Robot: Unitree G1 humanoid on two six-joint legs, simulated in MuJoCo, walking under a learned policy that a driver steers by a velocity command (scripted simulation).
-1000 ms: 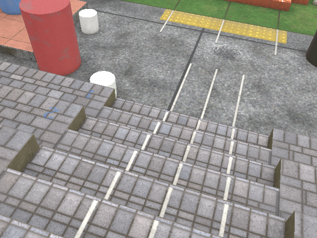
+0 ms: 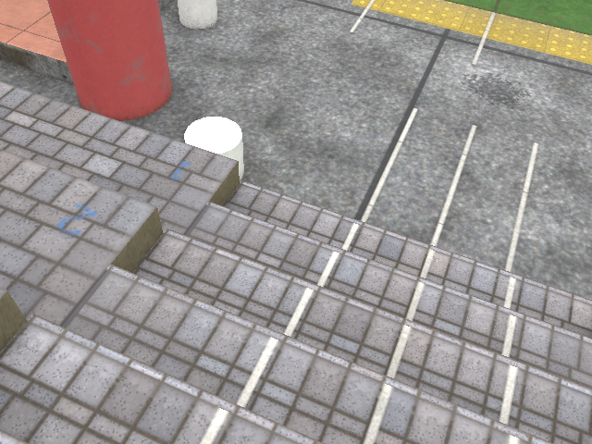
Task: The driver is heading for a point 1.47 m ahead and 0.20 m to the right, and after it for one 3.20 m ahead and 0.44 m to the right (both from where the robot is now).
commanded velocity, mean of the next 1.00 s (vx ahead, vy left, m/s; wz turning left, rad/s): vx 0.50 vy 0.00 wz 0.00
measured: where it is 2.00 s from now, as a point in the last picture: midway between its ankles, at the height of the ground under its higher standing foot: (308, 296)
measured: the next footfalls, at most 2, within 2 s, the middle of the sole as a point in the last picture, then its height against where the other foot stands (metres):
right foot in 0.50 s outside the picture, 0.15 m lower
left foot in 1.08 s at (266, 376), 0.15 m lower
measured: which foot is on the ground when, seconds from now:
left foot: down 0.00-0.50, up 0.52-1.00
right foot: up 0.00-0.48, down 0.50-1.00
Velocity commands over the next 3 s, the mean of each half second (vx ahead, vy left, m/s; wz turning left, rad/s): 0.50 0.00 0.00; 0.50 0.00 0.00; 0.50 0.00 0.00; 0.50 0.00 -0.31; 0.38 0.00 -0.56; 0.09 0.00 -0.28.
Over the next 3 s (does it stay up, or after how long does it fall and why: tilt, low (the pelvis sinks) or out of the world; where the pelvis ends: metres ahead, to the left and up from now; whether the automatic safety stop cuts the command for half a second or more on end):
stays up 1.39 -0.08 -0.61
